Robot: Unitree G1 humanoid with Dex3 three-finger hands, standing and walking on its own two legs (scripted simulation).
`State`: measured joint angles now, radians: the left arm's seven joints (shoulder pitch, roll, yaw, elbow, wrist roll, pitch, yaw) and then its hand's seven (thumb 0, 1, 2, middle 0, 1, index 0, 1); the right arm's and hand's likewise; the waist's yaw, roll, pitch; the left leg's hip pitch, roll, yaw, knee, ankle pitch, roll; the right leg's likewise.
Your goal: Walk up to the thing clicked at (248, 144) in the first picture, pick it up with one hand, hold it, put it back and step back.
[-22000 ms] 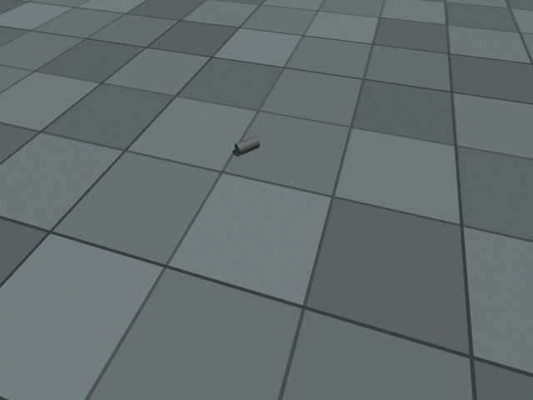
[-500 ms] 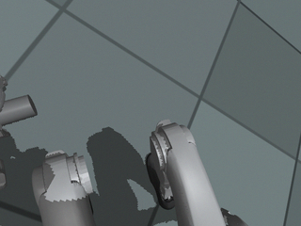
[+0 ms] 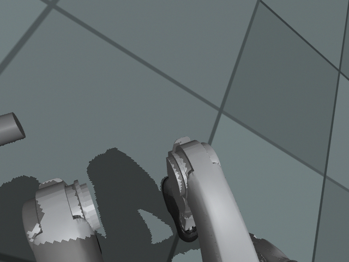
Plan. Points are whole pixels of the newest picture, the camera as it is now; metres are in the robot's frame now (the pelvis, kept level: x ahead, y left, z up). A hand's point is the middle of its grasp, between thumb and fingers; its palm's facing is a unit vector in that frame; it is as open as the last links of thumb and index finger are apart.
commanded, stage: rest palm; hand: left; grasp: from above
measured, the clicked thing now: out of the picture +0.43 +0.30 -0.26
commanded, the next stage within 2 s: close in 0.06 s
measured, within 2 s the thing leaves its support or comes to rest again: neither
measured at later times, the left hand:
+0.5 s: hand out of the picture +0.43 +0.29 -0.24, palm faces -0.40 -0.16 -0.90, open 12.8 cm
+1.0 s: hand out of the picture +0.43 +0.30 -0.25, palm faces -0.43 -0.18 -0.89, open 10.7 cm
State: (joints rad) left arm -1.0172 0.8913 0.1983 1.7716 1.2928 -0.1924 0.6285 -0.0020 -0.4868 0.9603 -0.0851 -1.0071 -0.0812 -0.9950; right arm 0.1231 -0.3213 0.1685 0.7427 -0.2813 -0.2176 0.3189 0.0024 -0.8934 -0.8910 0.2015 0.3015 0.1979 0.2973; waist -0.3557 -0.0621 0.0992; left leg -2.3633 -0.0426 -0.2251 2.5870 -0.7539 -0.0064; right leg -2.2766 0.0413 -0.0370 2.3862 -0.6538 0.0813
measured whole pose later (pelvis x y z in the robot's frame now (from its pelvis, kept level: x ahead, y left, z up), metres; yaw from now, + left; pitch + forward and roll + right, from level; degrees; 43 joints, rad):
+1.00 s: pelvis +0.00 +0.00 +0.00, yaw -2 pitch +26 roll -17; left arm -1.03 0.95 0.13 1.83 1.32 -0.24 0.71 0.00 -0.02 0.65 -0.44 -0.82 -0.46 -0.78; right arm 0.07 -0.34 0.26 0.71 -0.30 -0.30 0.37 0.00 -0.90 -0.89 0.20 0.30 0.20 0.30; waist -0.38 -0.10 0.15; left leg -2.33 -0.04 -0.28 2.61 -0.76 0.00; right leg -2.23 0.04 -0.09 2.37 -0.64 0.08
